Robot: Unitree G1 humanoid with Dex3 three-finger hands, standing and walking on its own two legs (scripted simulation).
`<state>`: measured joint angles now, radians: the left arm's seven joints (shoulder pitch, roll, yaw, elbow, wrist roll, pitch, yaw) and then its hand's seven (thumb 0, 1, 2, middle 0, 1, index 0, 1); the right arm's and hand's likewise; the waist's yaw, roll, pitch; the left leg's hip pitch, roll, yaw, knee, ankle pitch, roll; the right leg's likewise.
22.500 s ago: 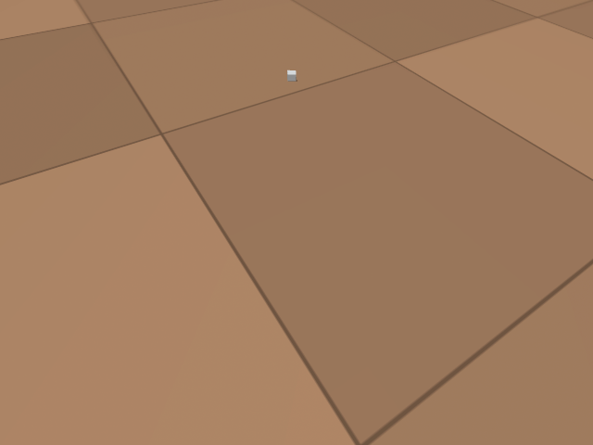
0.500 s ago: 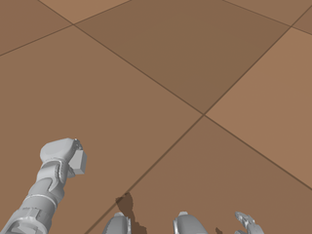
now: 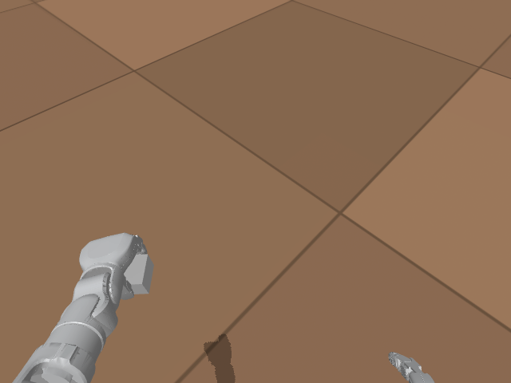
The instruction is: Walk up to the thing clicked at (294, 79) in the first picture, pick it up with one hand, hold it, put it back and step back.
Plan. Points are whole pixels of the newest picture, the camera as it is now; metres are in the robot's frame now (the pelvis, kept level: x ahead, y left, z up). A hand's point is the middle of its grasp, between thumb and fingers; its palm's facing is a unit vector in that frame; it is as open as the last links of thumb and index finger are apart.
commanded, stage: hold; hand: left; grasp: from above
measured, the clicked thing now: (133, 274) +0.34 +0.23 -0.10
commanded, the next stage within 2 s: crouch in 1.70 s
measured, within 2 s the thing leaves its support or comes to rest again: neither
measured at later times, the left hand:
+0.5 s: hand (122, 274) +0.31 +0.21 -0.02, palm faces -0.43 -0.11 -0.90, open 8.3 cm
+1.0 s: hand (120, 282) +0.28 +0.21 -0.01, palm faces -0.41 -0.11 -0.90, open 8.3 cm
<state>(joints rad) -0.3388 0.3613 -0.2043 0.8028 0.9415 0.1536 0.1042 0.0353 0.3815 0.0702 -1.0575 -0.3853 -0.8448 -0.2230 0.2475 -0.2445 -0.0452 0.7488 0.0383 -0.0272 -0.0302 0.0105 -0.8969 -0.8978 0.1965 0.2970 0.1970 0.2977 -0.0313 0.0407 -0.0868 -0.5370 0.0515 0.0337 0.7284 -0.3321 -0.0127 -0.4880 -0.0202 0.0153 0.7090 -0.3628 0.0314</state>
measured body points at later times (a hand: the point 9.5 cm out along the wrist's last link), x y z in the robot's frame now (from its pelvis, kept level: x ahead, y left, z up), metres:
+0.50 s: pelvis +0.00 -0.01 +0.01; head +0.01 -0.03 +0.46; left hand +0.32 +0.22 +0.03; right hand +0.14 -0.26 -0.10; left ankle +0.02 +0.13 -0.71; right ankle -0.01 -0.14 -0.71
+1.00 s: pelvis -0.01 -0.01 +0.02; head -0.01 -0.04 +0.47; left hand +0.30 +0.21 +0.05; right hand +0.14 -0.26 -0.09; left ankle +0.02 +0.13 -0.71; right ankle -0.01 -0.14 -0.71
